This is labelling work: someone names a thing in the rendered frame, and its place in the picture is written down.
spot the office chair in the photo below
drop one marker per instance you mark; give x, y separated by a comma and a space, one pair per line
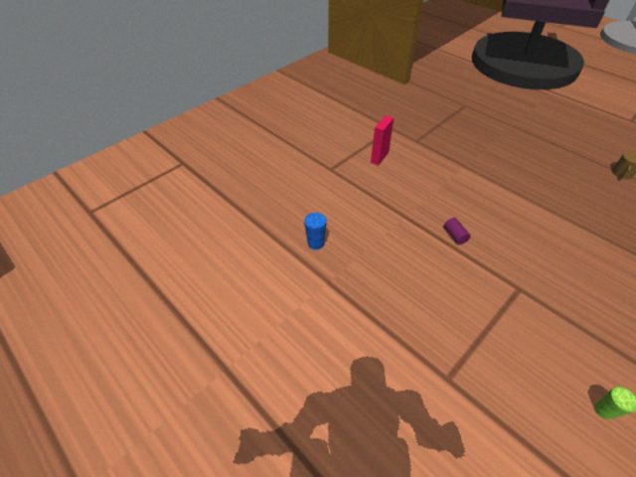
531, 60

